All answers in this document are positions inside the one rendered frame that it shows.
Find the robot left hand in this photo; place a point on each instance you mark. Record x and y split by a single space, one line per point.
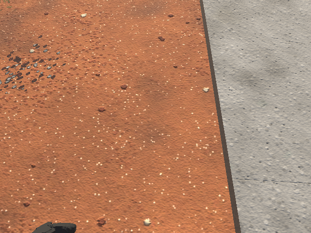
60 227

